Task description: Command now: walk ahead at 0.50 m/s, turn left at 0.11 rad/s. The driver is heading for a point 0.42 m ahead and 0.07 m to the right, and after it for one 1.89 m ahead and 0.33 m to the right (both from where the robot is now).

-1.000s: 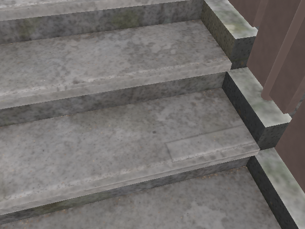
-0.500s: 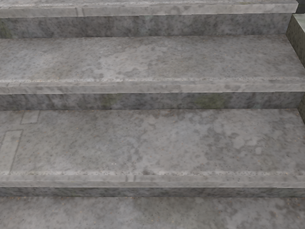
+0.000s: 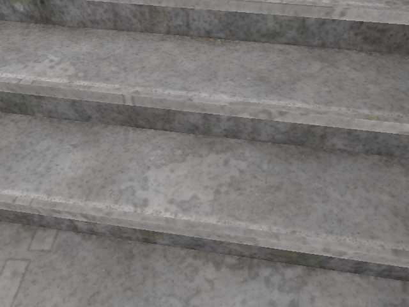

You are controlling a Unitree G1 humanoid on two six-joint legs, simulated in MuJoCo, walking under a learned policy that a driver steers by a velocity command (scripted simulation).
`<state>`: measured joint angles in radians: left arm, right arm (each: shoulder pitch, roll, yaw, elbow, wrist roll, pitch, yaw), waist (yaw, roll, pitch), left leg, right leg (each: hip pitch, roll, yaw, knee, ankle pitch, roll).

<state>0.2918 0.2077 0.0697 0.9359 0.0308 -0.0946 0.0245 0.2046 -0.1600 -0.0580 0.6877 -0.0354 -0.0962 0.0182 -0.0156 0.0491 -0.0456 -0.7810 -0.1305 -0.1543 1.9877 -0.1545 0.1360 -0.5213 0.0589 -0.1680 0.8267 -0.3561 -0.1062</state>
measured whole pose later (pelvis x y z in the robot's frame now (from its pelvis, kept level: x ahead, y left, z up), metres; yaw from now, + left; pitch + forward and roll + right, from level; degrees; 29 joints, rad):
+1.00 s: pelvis +0.42 -0.06 +0.19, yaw -20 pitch +1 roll +0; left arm 0.18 0.18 0.09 0.65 0.04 0.02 0.03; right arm 0.30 -0.19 -0.06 0.77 0.02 -0.06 -0.03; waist 0.00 0.00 -0.02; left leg -0.14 0.27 0.34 0.64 -0.37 -0.08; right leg -0.38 -0.05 -0.08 0.67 -0.16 -0.03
